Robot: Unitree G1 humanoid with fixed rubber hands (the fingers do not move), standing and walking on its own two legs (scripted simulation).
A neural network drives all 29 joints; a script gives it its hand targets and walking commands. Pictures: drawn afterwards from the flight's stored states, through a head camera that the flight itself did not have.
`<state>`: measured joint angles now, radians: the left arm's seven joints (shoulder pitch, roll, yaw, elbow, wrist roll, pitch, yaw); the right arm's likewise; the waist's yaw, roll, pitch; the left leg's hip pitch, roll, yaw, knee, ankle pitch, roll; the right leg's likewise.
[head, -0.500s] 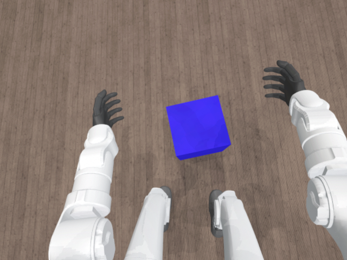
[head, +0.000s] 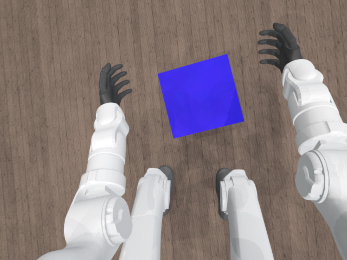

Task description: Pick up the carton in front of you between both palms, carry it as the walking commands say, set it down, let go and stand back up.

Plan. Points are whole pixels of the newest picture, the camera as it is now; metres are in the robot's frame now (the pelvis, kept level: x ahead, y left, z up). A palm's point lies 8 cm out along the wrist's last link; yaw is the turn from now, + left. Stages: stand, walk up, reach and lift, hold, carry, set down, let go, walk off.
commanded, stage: reach and lift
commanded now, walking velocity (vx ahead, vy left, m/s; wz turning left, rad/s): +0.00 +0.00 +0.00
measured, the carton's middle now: (200, 102) +0.47 -0.02 -0.44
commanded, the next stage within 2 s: none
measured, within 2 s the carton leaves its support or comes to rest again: leaves its support in 1.44 s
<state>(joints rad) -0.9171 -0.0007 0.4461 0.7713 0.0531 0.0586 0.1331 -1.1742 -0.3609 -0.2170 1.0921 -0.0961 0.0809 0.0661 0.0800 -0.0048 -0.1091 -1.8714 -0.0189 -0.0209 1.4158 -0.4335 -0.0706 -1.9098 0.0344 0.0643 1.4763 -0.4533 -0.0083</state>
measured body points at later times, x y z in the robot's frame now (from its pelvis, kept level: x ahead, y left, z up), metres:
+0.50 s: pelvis -0.06 +0.01 -0.17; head +0.31 -0.02 +0.08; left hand +0.45 +0.18 -0.35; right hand +0.50 -0.20 -0.36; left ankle +0.08 +0.15 -0.53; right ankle +0.07 -0.11 -0.53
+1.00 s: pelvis -0.04 +0.01 -0.19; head +0.32 -0.04 +0.07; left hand +0.47 +0.16 -0.37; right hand +0.51 -0.18 -0.38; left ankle +0.08 +0.15 -0.53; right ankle +0.07 -0.11 -0.53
